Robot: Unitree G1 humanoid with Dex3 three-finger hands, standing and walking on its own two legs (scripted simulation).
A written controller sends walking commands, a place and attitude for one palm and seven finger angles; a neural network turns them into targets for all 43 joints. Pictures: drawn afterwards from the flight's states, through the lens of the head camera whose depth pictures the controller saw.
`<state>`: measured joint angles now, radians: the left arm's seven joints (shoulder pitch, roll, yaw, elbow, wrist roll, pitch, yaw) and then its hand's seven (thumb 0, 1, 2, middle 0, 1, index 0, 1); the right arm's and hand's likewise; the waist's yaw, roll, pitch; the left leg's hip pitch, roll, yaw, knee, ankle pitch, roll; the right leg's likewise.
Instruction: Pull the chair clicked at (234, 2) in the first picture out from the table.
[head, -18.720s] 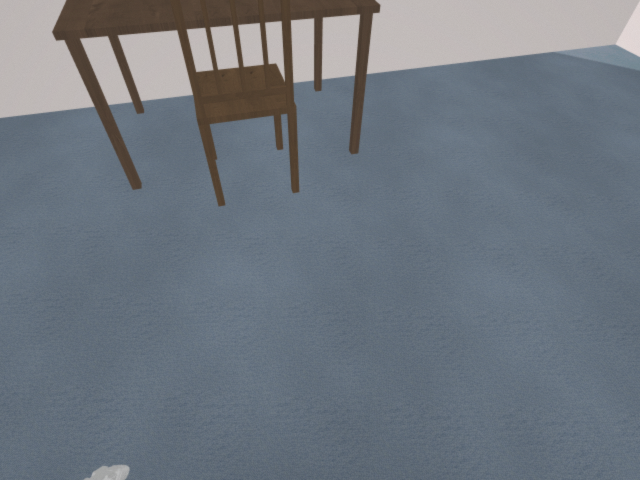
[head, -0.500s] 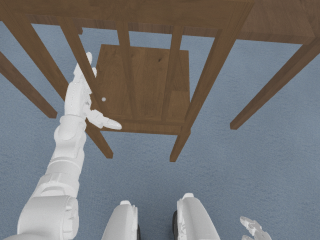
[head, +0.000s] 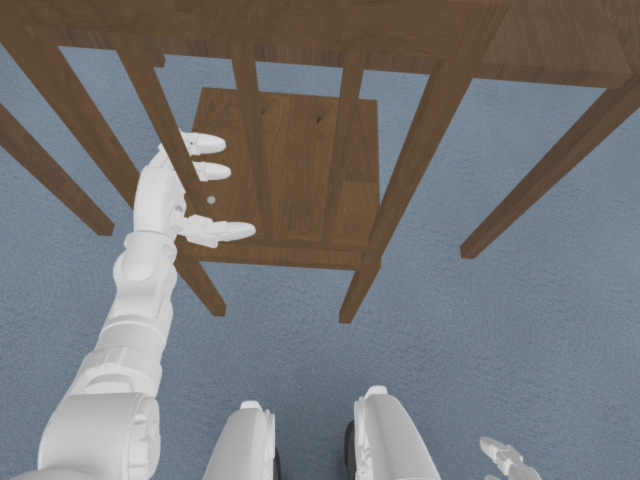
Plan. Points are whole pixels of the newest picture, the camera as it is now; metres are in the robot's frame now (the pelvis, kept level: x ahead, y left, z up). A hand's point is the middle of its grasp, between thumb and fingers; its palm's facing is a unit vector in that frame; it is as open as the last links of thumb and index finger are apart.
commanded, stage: hook a spindle and tug to test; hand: left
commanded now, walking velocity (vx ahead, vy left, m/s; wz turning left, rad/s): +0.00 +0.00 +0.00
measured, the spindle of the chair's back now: (260, 169) +0.47 +0.06 +0.06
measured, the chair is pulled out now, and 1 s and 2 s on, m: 0.00 0.03 0.12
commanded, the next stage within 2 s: step backward, pulling the chair out in 0.94 s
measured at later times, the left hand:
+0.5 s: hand (207, 203) +0.44 +0.13 +0.02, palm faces -0.09 -1.00 -0.02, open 4.8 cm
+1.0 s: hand (209, 228) +0.41 +0.12 +0.02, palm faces -0.09 -1.00 -0.03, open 5.0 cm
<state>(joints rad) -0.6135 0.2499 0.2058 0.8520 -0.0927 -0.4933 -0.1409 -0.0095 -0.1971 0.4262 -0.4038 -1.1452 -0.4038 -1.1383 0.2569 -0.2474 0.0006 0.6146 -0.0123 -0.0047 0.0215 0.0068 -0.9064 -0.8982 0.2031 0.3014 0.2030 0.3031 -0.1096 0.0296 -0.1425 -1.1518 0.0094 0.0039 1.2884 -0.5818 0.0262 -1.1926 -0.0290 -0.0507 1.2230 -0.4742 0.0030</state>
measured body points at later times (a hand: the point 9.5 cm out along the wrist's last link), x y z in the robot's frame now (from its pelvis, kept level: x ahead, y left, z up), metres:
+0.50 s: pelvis +0.00 +0.00 +0.00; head +0.14 +0.01 +0.43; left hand +0.44 +0.18 +0.03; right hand +0.09 -0.26 -0.11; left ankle +0.01 +0.10 -0.62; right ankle +0.05 -0.13 -0.62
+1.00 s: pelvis +0.02 +0.00 +0.01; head +0.15 +0.01 +0.44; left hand +0.41 +0.18 +0.03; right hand +0.15 -0.25 -0.11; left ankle +0.01 +0.10 -0.62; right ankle +0.05 -0.13 -0.62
